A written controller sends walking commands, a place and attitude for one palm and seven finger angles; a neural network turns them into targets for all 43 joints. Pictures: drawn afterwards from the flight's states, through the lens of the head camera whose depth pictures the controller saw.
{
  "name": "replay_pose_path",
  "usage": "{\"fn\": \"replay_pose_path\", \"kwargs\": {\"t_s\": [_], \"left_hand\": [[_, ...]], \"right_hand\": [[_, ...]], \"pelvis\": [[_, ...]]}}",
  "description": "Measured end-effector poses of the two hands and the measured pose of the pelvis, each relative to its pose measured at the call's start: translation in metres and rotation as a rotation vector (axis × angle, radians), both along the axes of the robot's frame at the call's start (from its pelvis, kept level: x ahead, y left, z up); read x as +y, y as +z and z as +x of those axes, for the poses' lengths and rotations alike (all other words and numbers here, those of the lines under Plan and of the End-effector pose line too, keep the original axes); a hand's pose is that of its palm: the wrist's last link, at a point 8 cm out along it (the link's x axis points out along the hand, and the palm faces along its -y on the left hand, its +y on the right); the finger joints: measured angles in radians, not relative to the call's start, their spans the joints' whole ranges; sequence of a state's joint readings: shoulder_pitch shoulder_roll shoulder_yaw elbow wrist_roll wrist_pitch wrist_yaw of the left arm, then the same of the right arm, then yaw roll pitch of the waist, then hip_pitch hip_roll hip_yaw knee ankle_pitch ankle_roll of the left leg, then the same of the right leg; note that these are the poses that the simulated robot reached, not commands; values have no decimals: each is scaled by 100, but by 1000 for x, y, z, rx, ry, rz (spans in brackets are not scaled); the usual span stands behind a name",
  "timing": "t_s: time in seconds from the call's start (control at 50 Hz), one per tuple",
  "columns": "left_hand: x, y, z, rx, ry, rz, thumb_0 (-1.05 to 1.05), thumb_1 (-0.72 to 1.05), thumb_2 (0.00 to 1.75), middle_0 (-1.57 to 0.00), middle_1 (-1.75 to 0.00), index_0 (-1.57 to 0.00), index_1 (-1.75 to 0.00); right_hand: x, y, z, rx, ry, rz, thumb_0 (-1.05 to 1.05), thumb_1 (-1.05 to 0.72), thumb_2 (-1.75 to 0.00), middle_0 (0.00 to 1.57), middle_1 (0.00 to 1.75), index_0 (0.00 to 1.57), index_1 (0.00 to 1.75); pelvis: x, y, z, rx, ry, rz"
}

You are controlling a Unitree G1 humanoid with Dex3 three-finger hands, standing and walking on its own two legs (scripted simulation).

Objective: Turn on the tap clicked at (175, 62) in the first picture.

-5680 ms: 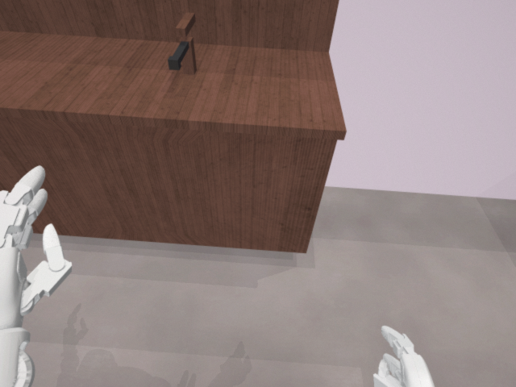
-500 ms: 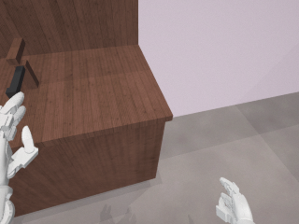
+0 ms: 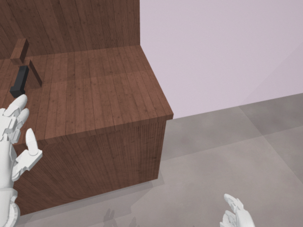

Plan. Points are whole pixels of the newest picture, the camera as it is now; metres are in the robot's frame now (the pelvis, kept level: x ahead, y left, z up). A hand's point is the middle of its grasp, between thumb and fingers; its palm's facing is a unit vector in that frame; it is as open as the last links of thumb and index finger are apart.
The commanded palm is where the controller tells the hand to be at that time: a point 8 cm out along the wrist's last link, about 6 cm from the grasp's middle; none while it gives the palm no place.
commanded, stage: shuffle to correct the standing spot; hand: left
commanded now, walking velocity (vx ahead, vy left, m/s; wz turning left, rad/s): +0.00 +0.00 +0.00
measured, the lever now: (17, 91) +0.46 +0.46 +0.08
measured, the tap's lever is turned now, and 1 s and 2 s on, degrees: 0 0 0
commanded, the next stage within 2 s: come to a stop and stand still in 0.94 s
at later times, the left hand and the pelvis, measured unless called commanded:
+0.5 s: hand (30, 132) +0.25 +0.28 +0.16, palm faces +0.39 -0.83 -0.40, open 7.4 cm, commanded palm +0.19 +0.32 +0.17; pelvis +0.04 +0.03 -0.01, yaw +1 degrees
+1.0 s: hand (18, 104) +0.32 +0.34 +0.17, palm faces +0.39 -0.81 -0.43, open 7.4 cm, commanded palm +0.25 +0.39 +0.17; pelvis +0.09 +0.10 -0.03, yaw +0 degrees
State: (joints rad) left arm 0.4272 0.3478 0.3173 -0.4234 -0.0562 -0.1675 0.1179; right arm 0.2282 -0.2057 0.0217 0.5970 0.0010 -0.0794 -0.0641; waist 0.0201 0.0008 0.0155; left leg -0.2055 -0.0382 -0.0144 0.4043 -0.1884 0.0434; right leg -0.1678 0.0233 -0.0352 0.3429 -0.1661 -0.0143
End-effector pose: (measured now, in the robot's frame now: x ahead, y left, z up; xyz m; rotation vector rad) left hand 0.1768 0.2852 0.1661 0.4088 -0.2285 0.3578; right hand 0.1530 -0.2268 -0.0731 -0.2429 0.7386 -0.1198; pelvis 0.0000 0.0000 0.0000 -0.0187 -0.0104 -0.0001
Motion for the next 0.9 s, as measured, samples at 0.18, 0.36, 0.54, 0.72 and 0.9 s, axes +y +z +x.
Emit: {"fn": "replay_pose_path", "kwargs": {"t_s": [0.18,0.36,0.54,0.72,0.9], "left_hand": [[6,1,-4,-11,5,18,1,89,89,-21,-31,-21,-30],[29,-10,13,-36,13,9,1,89,89,-21,-31,-21,-30],[30,13,42,-56,-34,116,1,89,90,-21,-31,-21,-30],[58,-7,49,-13,18,82,1,89,89,-21,-31,-22,-30],[91,1,95,-120,-26,116,1,89,89,-21,-31,-21,-30]], "right_hand": [[-1,3,10,-33,5,-9,1,-90,-90,20,30,20,30],[10,-4,25,-17,2,-34,1,-90,-90,20,30,20,30],[40,-16,42,-3,30,51,1,-90,-90,20,30,20,30],[48,-27,64,88,37,22,1,-90,-90,20,30,20,30],[85,-24,100,-41,-32,14,1,-91,-90,20,30,20,30]], "pelvis": [[5,-3,4,6,7,-10],[24,-14,21,4,12,-2],[34,-13,43,17,23,5],[52,-18,65,8,20,9],[91,-31,84,-41,-12,43]]}}
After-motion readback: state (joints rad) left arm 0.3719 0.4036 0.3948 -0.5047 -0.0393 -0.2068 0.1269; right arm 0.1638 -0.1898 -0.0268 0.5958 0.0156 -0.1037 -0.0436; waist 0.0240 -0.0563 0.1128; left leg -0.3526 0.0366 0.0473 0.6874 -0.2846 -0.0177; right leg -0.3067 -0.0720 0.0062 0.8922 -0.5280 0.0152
